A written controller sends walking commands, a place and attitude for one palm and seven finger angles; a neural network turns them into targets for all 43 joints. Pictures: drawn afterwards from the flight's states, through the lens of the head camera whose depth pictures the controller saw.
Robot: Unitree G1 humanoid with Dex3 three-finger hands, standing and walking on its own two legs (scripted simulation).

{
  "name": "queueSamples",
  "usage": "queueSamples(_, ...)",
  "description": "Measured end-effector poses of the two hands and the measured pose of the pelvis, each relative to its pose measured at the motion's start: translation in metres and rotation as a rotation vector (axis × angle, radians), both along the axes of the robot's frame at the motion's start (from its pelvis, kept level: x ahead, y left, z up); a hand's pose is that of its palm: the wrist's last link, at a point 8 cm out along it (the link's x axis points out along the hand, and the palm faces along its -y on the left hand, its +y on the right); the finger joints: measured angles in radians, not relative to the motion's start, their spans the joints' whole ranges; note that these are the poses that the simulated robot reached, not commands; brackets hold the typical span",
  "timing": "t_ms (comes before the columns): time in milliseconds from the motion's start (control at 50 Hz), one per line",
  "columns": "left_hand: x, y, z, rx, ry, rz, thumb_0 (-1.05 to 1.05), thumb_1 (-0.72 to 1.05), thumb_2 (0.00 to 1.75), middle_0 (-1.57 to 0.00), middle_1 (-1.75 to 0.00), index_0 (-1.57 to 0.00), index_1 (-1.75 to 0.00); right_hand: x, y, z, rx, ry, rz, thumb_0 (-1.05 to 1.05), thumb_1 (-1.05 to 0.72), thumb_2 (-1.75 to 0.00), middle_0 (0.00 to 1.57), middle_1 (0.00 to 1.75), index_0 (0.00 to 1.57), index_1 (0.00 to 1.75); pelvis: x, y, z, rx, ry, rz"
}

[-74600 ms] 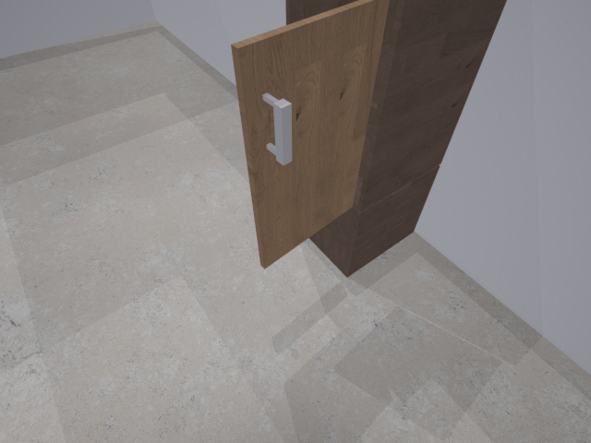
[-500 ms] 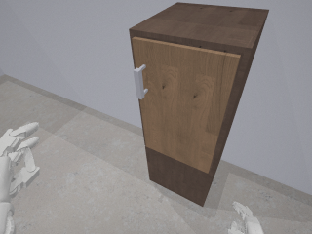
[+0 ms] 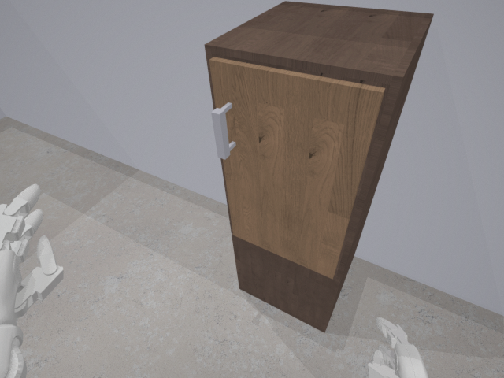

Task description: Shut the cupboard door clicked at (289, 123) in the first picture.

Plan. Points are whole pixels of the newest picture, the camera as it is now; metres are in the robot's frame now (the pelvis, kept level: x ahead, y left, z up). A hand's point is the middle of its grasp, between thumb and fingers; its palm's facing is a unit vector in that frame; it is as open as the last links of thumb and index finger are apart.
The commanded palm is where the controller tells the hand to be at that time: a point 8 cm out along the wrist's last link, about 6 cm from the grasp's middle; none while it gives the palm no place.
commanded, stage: step back with the hand held close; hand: left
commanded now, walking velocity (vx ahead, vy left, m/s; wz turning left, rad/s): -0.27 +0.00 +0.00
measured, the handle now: (225, 130) +0.61 +0.14 +0.09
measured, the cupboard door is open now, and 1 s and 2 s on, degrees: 0 0 0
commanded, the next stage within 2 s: stop stepping back and stand still in 1.10 s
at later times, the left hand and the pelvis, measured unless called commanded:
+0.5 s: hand (20, 296) +0.15 +0.29 +0.16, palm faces +0.39 -0.78 -0.49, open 7.4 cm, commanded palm +0.09 +0.33 +0.17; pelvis -0.05 +0.03 -0.01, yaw -1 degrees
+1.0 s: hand out of the picture +0.06 +0.31 +0.17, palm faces +0.51 -0.74 -0.44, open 7.4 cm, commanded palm -0.02 +0.34 +0.17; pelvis -0.14 +0.03 -0.02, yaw +5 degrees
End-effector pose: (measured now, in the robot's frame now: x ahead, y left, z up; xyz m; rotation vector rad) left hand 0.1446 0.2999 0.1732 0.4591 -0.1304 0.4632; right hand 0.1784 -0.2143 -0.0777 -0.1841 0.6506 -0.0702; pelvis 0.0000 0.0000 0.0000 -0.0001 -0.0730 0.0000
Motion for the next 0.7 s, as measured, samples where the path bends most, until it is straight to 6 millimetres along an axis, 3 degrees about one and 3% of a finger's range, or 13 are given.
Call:
queueSamples(200, 0.005, 0.006, 0.000, 0.078, 0.048, -0.048, 0.01, 0.89, 0.90, -0.21, -0.30, -0.21, -0.30, -0.013, -0.014, -0.009, -0.030, 0.084, -0.079, 0.01, -0.90, -0.90, 0.20, 0.30, 0.20, 0.30, -0.005, 0.009, -0.003, -0.013, 0.071, -0.004)
queueSamples(340, -0.002, 0.016, 0.002, 0.106, 0.056, -0.087, 0.01, 0.89, 0.90, -0.22, -0.30, -0.21, -0.30, -0.033, -0.013, -0.004, -0.055, 0.095, -0.131, 0.01, -0.91, -0.90, 0.20, 0.29, 0.20, 0.30, -0.022, 0.020, -0.005, -0.009, 0.077, -0.017)
queueSamples(520, -0.037, 0.028, 0.005, 0.126, -0.016, -0.095, 0.01, 0.89, 0.90, -0.22, -0.30, -0.21, -0.30, -0.071, 0.003, 0.001, -0.064, 0.075, -0.120, 0.01, -0.91, -0.90, 0.20, 0.30, 0.20, 0.30, -0.054, 0.029, -0.008, -0.021, 0.076, -0.013)
queueSamples(700, -0.084, 0.032, 0.000, 0.153, -0.080, -0.037, 0.01, 0.89, 0.90, -0.22, -0.30, -0.21, -0.30, -0.109, 0.009, -0.012, -0.074, 0.090, -0.059, 0.01, -0.90, -0.90, 0.20, 0.30, 0.20, 0.30, -0.087, 0.024, -0.017, -0.035, 0.062, 0.051)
